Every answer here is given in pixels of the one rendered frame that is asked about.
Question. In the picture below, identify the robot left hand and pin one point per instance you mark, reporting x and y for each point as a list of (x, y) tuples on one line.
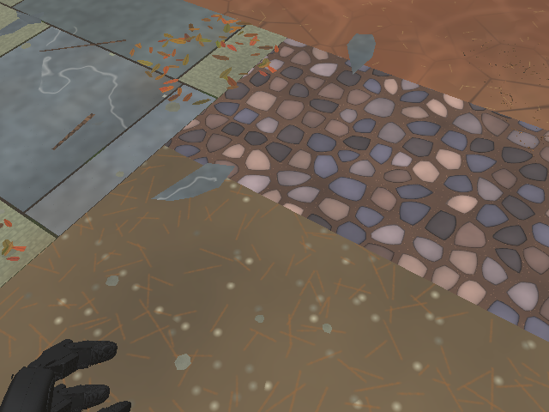
[(32, 388)]

